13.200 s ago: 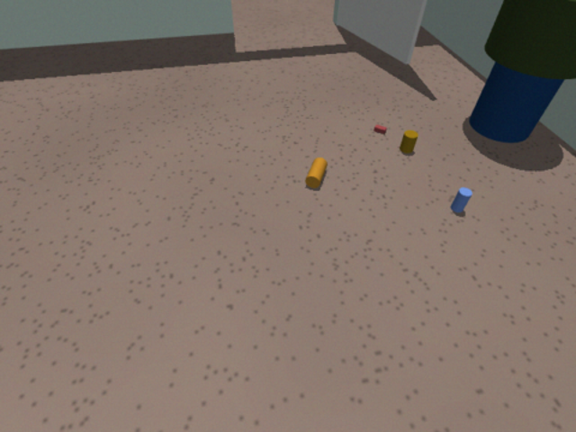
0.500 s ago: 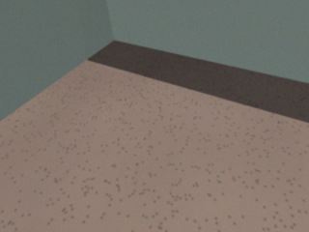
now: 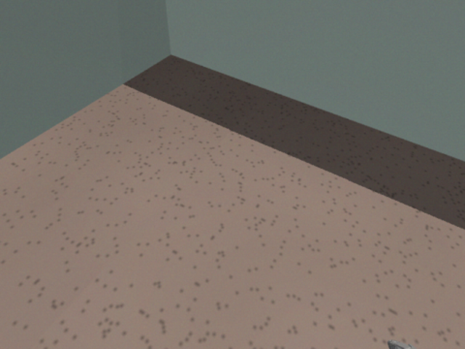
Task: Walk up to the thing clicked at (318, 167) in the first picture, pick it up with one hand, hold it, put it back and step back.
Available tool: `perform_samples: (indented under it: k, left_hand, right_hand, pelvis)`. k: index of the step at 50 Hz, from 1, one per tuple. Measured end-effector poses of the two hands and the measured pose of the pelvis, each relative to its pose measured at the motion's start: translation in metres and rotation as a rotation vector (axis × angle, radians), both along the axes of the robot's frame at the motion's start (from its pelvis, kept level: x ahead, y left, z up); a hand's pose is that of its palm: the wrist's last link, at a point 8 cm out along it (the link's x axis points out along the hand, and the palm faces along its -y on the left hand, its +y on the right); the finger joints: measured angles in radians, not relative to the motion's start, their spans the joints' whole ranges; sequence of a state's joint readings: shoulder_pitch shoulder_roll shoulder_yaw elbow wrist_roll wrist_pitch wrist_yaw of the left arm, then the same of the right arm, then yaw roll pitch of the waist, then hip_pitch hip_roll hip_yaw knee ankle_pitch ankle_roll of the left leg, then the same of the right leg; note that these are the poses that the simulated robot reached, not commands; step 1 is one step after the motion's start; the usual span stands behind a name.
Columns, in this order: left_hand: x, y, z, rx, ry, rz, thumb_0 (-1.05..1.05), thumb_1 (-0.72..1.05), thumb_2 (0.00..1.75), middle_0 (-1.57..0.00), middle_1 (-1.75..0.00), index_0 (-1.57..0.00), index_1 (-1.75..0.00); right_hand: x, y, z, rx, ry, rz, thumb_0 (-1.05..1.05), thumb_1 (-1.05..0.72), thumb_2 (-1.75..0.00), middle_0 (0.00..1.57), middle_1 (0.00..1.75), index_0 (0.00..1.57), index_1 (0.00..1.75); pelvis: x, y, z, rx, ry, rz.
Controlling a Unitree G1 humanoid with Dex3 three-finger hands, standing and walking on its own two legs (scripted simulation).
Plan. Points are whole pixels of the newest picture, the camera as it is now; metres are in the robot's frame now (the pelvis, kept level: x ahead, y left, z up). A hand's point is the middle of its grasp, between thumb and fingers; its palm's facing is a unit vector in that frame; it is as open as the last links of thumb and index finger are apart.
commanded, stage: walk up
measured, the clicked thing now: out of the picture -0.64 -0.98 -0.72
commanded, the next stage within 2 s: none
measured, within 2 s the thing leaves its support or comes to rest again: neither
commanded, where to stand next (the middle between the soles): +0.43 -0.01 m, yaw -2 degrees
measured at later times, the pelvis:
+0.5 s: pelvis +0.20 -0.03 +0.01, yaw -14 degrees
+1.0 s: pelvis +0.41 +0.07 +0.01, yaw -36 degrees
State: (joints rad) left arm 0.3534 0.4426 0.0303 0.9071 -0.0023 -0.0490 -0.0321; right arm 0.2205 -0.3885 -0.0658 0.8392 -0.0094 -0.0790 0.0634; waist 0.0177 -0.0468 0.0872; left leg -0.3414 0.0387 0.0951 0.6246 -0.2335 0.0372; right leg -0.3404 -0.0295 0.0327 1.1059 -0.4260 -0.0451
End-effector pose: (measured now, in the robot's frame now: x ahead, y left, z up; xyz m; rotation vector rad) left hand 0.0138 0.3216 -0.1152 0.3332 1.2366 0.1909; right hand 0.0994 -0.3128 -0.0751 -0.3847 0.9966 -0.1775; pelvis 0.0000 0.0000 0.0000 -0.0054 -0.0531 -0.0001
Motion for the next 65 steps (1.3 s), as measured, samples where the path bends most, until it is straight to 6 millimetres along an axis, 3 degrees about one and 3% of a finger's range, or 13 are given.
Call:
perform_samples:
  k: [6, 13, 19, 25, 32, 36, 39, 41, 44, 52, 59, 62, 65]
  left_hand:
    - [0.080, -0.002, 0.016, -0.017, -0.063, -0.060, 0.01, 0.90, 0.90, -0.21, -0.30, -0.20, -0.30]
    - [0.166, -0.018, 0.032, 0.010, -0.061, -0.122, 0.01, 0.90, 0.90, -0.21, -0.30, -0.20, -0.30]
    - [0.240, -0.034, 0.035, 0.098, -0.099, -0.176, 0.01, 0.90, 0.90, -0.21, -0.30, -0.20, -0.30]
    - [0.283, -0.044, 0.054, 0.113, -0.076, -0.207, 0.00, 0.90, 0.90, -0.21, -0.30, -0.20, -0.30]
    - [0.358, -0.027, 0.056, 0.125, -0.029, -0.298, 0.01, 0.89, 0.90, -0.21, -0.30, -0.21, -0.31]
    - [0.425, -0.007, 0.045, 0.134, -0.036, -0.363, 0.01, 0.89, 0.90, -0.21, -0.30, -0.21, -0.31]
    - [0.485, 0.011, 0.026, 0.143, -0.045, -0.423, 0.01, 0.89, 0.90, -0.21, -0.30, -0.21, -0.31]
    - [0.525, 0.016, 0.015, 0.153, -0.051, -0.452, 0.01, 0.89, 0.90, -0.21, -0.30, -0.21, -0.31]
    - [0.575, 0.005, 0.014, 0.127, -0.059, -0.525, 0.01, 0.90, 0.90, -0.21, -0.30, -0.20, -0.30]
    - [0.674, -0.052, 0.023, 0.019, -0.077, -0.725, 0.01, 0.90, 0.90, -0.20, -0.30, -0.20, -0.30]
    - [0.728, -0.114, 0.022, -0.011, -0.130, -0.900, 0.01, 0.90, 0.90, -0.21, -0.30, -0.20, -0.30]
    - [0.741, -0.137, 0.023, -0.009, -0.163, -0.967, 0.01, 0.90, 0.90, -0.21, -0.30, -0.20, -0.30]
    - [0.748, -0.152, 0.027, -0.017, -0.179, -1.031, 0.00, 0.90, 0.90, -0.21, -0.30, -0.20, -0.30]
  right_hand:
    - [0.014, 0.000, 0.008, -0.002, 0.041, -0.034, 0.01, -0.90, -0.89, 0.20, 0.30, 0.21, 0.30]
    - [0.032, -0.022, -0.013, 0.048, 0.105, -0.131, 0.01, -0.90, -0.89, 0.20, 0.30, 0.21, 0.30]
    - [0.082, -0.046, -0.050, 0.096, 0.113, -0.201, 0.01, -0.90, -0.89, 0.20, 0.30, 0.20, 0.30]
    - [0.153, -0.037, -0.035, 0.143, 0.012, -0.197, 0.01, -0.91, -0.89, 0.20, 0.30, 0.20, 0.30]
    - [0.196, -0.030, -0.019, 0.137, -0.029, -0.273, 0.01, -0.91, -0.89, 0.20, 0.30, 0.20, 0.30]
    - [0.212, -0.022, -0.018, 0.087, 0.010, -0.350, 0.01, -0.91, -0.89, 0.20, 0.30, 0.20, 0.30]
    - [0.225, -0.008, -0.020, 0.029, 0.018, -0.411, 0.01, -0.91, -0.89, 0.20, 0.30, 0.20, 0.30]
    - [0.228, 0.007, -0.018, 0.010, 0.029, -0.453, 0.01, -0.91, -0.89, 0.20, 0.30, 0.20, 0.30]
    - [0.228, 0.033, -0.010, 0.030, 0.045, -0.527, 0.01, -0.91, -0.89, 0.20, 0.30, 0.20, 0.30]
    - [0.217, 0.083, -0.011, 0.069, 0.059, -0.709, 0.01, -0.90, -0.89, 0.20, 0.30, 0.20, 0.30]
    - [0.198, 0.105, -0.038, 0.100, 0.015, -0.872, 0.01, -0.90, -0.89, 0.20, 0.30, 0.21, 0.30]
    - [0.186, 0.109, -0.052, 0.116, 0.002, -0.936, 0.01, -0.90, -0.89, 0.20, 0.30, 0.20, 0.30]
    - [0.178, 0.119, -0.053, 0.122, 0.009, -0.995, 0.01, -0.90, -0.89, 0.20, 0.30, 0.20, 0.30]
  pelvis:
    - [0.045, 0.001, 0.013, 0.012, 0.003, -0.018]
    - [0.104, -0.010, 0.011, 0.030, 0.003, -0.072]
    - [0.160, -0.032, -0.008, 0.016, 0.006, -0.148]
    - [0.205, -0.030, 0.009, 0.018, 0.007, -0.241]
    - [0.267, -0.009, 0.014, 0.003, 0.023, -0.344]
    - [0.312, 0.013, 0.006, -0.013, 0.035, -0.394]
    - [0.346, 0.032, -0.009, -0.017, 0.040, -0.436]
    - [0.360, 0.042, -0.012, -0.008, 0.033, -0.471]
    - [0.377, 0.051, -0.002, -0.016, 0.032, -0.527]
    - [0.419, 0.072, 0.010, -0.006, 0.025, -0.672]
    - [0.436, 0.078, -0.007, 0.022, 0.007, -0.812]
    - [0.438, 0.079, -0.015, -0.005, 0.012, -0.857]
    - [0.440, 0.083, -0.013, 0.010, 0.008, -0.933]
